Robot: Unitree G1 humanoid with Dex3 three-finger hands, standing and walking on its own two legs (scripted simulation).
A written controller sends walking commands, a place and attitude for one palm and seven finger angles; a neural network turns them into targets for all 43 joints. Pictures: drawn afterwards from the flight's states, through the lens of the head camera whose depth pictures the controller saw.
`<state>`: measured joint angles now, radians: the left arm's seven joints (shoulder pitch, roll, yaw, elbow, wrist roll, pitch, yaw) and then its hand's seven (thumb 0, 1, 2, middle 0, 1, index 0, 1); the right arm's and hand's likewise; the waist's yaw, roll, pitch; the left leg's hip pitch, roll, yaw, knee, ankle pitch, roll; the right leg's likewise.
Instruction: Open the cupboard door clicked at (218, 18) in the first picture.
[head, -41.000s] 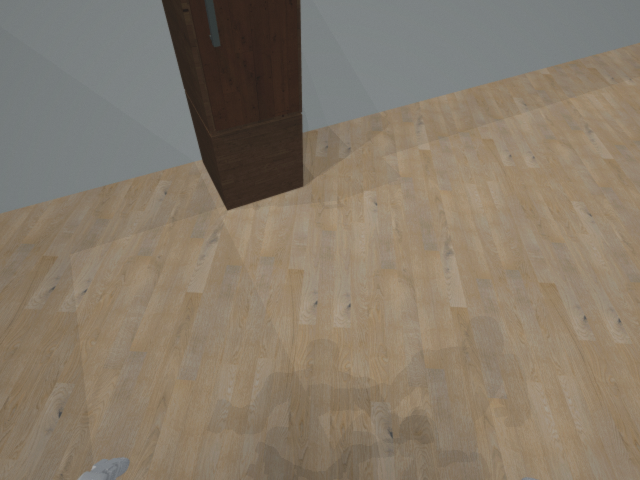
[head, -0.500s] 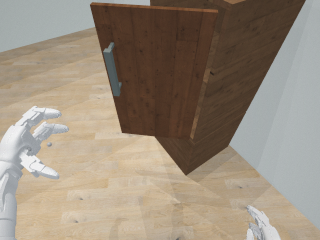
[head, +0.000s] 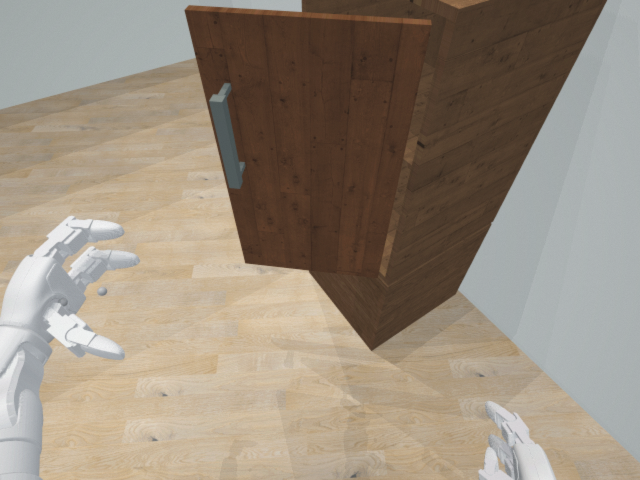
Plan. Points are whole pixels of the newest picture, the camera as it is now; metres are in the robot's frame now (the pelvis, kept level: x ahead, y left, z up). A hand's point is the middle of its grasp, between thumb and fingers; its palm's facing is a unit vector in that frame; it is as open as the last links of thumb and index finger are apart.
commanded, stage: move the hooked fingers beside the handle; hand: left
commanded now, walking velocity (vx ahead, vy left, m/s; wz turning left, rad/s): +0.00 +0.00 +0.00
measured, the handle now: (231, 138) +0.61 +0.20 +0.08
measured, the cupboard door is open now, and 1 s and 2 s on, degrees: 49 49 49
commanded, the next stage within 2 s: none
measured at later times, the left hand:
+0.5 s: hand (141, 232) +0.38 +0.27 +0.10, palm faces -0.03 -1.00 -0.02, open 14.0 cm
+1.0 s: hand (165, 186) +0.47 +0.27 +0.09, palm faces -0.06 -1.00 +0.00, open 14.0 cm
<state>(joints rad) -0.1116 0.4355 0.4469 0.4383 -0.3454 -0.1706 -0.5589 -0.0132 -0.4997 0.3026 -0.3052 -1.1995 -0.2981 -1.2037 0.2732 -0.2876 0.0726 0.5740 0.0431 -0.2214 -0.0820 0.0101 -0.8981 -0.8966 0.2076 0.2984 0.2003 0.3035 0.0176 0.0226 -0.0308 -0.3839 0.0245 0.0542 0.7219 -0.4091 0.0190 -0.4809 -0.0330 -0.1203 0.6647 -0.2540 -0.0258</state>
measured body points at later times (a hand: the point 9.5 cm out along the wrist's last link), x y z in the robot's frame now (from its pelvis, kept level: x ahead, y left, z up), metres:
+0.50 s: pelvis +0.00 +0.00 -0.01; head +0.06 +0.00 +0.44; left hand +0.38 +0.32 +0.10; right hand +0.10 -0.26 -0.10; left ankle -0.02 +0.10 -0.72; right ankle +0.05 -0.11 -0.72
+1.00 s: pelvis +0.01 +0.01 -0.01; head +0.11 +0.02 +0.42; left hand +0.47 +0.32 +0.10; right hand +0.04 -0.27 -0.12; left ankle -0.02 +0.10 -0.72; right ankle +0.05 -0.11 -0.72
